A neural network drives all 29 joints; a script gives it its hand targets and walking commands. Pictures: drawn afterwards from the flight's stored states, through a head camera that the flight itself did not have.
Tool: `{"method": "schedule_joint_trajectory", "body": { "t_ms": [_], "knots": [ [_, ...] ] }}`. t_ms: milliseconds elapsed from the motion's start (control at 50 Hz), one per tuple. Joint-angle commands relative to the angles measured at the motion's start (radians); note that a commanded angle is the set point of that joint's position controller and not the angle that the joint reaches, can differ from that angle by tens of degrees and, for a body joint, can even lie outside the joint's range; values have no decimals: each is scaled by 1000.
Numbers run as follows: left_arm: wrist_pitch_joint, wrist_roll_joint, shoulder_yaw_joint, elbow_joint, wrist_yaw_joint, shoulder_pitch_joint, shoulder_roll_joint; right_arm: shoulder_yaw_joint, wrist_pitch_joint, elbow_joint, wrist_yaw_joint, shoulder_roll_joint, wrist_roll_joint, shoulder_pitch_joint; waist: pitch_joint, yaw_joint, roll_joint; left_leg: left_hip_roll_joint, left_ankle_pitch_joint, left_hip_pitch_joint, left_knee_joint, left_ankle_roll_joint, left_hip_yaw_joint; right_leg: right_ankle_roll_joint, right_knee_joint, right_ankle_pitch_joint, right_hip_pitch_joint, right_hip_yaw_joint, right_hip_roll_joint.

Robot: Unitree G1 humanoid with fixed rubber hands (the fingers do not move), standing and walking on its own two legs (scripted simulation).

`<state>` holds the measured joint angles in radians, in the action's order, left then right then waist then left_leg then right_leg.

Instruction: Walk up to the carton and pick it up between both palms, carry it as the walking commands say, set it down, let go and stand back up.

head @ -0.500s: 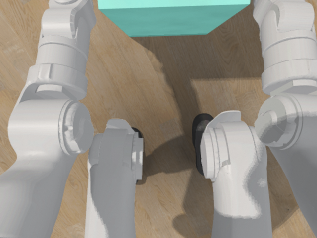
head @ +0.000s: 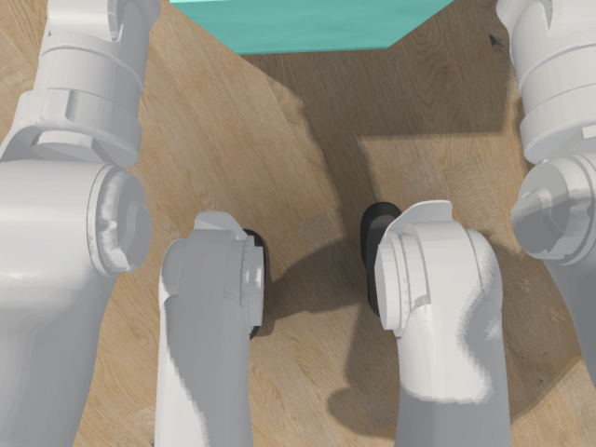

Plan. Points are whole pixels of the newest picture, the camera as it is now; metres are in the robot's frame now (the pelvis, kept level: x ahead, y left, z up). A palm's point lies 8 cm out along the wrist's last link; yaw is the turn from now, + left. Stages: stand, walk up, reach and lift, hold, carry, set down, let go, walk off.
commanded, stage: set down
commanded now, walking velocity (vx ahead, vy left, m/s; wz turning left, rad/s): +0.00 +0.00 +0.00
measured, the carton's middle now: out of the picture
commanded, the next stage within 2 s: let go in 1.52 s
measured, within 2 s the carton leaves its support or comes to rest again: neither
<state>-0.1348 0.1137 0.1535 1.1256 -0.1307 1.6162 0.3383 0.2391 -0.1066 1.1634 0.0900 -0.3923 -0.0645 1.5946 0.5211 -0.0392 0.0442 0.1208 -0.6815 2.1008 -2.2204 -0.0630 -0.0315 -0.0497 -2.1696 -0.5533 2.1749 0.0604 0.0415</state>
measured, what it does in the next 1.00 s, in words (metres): rises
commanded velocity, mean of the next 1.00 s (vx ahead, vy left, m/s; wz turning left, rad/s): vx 0.00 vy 0.00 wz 0.00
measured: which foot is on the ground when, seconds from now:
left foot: down 0.00-1.00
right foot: down 0.00-1.00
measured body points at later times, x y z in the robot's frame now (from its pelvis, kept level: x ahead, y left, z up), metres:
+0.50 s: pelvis -0.01 +0.00 +0.00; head +0.37 -0.02 +0.23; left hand +0.60 +0.16 -0.13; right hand +0.58 -0.24 -0.15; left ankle +0.09 +0.12 -0.35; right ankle +0.12 -0.13 -0.35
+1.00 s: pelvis +0.01 -0.01 +0.11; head +0.35 -0.03 +0.40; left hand +0.60 +0.17 +0.02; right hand +0.57 -0.25 +0.00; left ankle +0.09 +0.12 -0.35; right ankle +0.12 -0.13 -0.35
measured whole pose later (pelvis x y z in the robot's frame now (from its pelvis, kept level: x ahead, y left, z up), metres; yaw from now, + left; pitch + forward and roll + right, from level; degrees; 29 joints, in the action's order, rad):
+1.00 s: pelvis +0.01 -0.01 +0.11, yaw +1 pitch +43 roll +3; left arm -0.23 0.09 0.22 0.94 -0.07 1.38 0.39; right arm 0.30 -0.22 0.97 0.05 -0.37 -0.06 1.38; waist 0.12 -0.04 0.02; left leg 0.09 -0.57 1.97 -1.79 -0.05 -0.04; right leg -0.02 -1.77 -0.48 2.04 0.06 0.02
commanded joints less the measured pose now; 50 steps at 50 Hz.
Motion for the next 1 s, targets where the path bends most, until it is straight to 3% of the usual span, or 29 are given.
{"method": "schedule_joint_trajectory", "body": {
  "t_ms": [0, 60, 100, 160, 200, 240, 300, 340, 360, 400, 420, 460, 520, 540, 580, 600, 680, 720, 740, 760, 780, 800, 840, 860, 880, 900, 920, 940, 980],
  "knots": [
    [45, 15, 7, -32, -2, 201, 155, -90, 48, -112, -10, -139, -112, 294, -1328, 26, -82, -51, 400, -253, 201, 3, 95, 19, 72, 504, -792, -77, -14],
    [58, 27, -16, -75, 15, 220, 162, -97, 51, -88, -25, -144, -138, 292, -1346, 32, -35, -56, 441, -327, 213, 10, 77, 17, 65, 503, -749, -88, -20],
    [74, 21, -8, -169, 12, 282, 186, -111, 54, -150, -28, -142, -159, 317, -1402, 44, -4, -62, 489, -377, 189, 1, 95, 20, 66, 546, -764, -74, -20],
    [67, 43, -20, -195, 15, 313, 204, -77, 51, -113, -27, -211, -142, 316, -1419, -14, -19, -68, 442, -337, 189, 3, 82, 26, 55, 532, -772, -81, -27],
    [43, 64, -41, -110, 21, 304, 201, -54, 27, 7, -24, -230, -121, 292, -1336, -43, -25, -78, 364, -395, 202, 16, 65, 17, 80, 377, -656, -109, -32],
    [39, 52, -53, -177, 18, 363, 215, -10, 22, 18, -21, -266, -95, 297, -1326, -75, 39, -82, 337, -445, 194, 1, 63, 32, 85, 329, -587, -111, -33],
    [32, 73, -44, -204, 17, 398, 215, 13, 32, -82, -10, -301, -79, 376, -1375, -77, 12, -81, 320, -443, 200, 5, 66, 31, 111, 315, -636, -109, -37],
    [25, 105, -69, -282, 10, 414, 213, -3, 38, -191, -6, -309, -114, 406, -1568, -73, 19, -88, 387, -571, 201, 8, 67, 30, 103, 374, -714, -126, -34],
    [17, 105, -80, -283, 6, 393, 202, -24, 32, -238, -6, -284, -131, 404, -1633, -46, 28, -76, 412, -599, 209, 13, 79, 32, 118, 397, -760, -129, -30],
    [-15, 109, -94, -350, -11, 371, 201, -16, 14, -309, 4, -320, -130, 387, -1823, -60, 48, -72, 459, -715, 222, 7, 92, 39, 129, 435, -849, -148, -21],
    [-32, 102, -86, -346, -20, 370, 223, -19, -5, -326, 2, -317, -132, 380, -1831, -37, 56, -67, 442, -711, 238, 10, 99, 42, 140, 413, -850, -151, -19],
    [-62, 89, -58, -230, -23, 311, 208, -51, -42, -257, -6, -278, -129, 350, -1723, -13, -8, -62, 384, -648, 269, 23, 101, 34, 164, 339, -820, -156, -24],
    [-79, 42, 31, -174, -20, 224, 215, -29, -70, -188, -29, -248, -77, 273, -1564, 0, -118, -60, 296, -493, 325, 35, 100, 27, 209, 306, -830, -138, -16],
    [-74, 26, 58, -192, -17, 204, 216, -28, -75, -143, -35, -229, -65, 230, -1521, 15, -119, -51, 307, -450, 348, 31, 107, 28, 217, 329, -837, -133, -12],
    [-52, 4, 103, -228, -5, 174, 220, -61, -72, -202, -50, -162, -91, 213, -1550, 51, -160, -40, 341, -412, 369, 38, 117, 24, 233, 421, -935, -107, -5],
    [-45, -4, 121, -252, -2, 154, 220, -47, -66, -265, -47, -172, -73, 205, -1583, 44, -188, -34, 389, -367, 372, 41, 118, 23, 227, 520, -987, -100, -5],
    [-8, -36, 130, -278, 23, 72, 216, -49, -44, -351, -34, -131, -92, 142, -1667, 79, -132, -26, 466, -287, 423, 40, 147, 15, 254, 690, -1107, -65, -5],
    [-16, -51, 116, -260, 38, 51, 209, -42, -54, -303, -41, -98, -98, 91, -1608, 55, -77, -30, 460, -278, 477, 38, 140, 21, 299, 680, -1085, -64, -2],
    [-15, -36, 97, -349, 45, 75, 181, -24, -51, -375, -38, -110, -98, 109, -1668, 39, -55, -24, 493, -303, 486, 27, 144, 26, 310, 720, -1122, -61, 2],
    [-22, -58, 95, -279, 42, 54, 188, 27, -53, -285, -35, -147, -43, 61, -1558, -4, -51, -27, 441, -285, 514, 17, 138, 23, 352, 639, -1028, -77, 2],
    [-25, -45, 92, -283, 53, 90, 176, 29, -61, -275, -38, -140, -42, 60, -1534, -21, -30, -27, 408, -294, 528, 15, 138, 27, 387, 593, -1005, -70, 2],
    [-29, -52, 103, -294, 53, 65, 189, 42, -59, -358, -36, -155, -37, 64, -1578, -29, -47, -26, 418, -354, 537, 19, 133, 22, 416, 590, -1013, -80, 9],
    [-46, -45, 86, -301, 56, 85, 178, 84, -76, -279, -33, -180, 8, 39, -1542, -72, -36, -33, 366, -342, 576, 5, 124, 31, 461, 526, -982, -79, 8],
    [-46, -25, 82, -351, 55, 109, 179, 98, -72, -351, -28, -197, 25, 69, -1596, -92, -80, -28, 366, -372, 583, 5, 126, 28, 475, 531, -1026, -93, 8],
    [-54, -20, 68, -346, 58, 123, 176, 112, -81, -318, -28, -197, 41, 71, -1604, -104, -67, -30, 361, -379, 603, 2, 124, 27, 484, 526, -1020, -100, 10],
    [-67, -4, 61, -393, 64, 130, 173, 112, -88, -374, -27, -213, 30, 83, -1654, -97, -45, -29, 376, -457, 626, 7, 121, 29, 515, 512, -1040, -99, 15],
    [-72, -8, 58, -390, 62, 94, 185, 87, -90, -415, -30, -199, 14, 83, -1698, -64, -37, -31, 404, -531, 647, 6, 122, 27, 533, 507, -1046, -108, 19],
    [-83, 15, 37, -396, 62, 133, 164, 84, -96, -412, -34, -196, 7, 98, -1689, -75, -40, -37, 367, -545, 671, 9, 119, 30, 561, 449, -1041, -114, 15],
    [-108, 16, 16, -436, 57, 139, 145, 76, -111, -492, -45, -219, -15, 167, -1773, -39, 7, -40, 397, -710, 714, 2, 112, 29, 611, 413, -1023, -128, 24]
  ]
}}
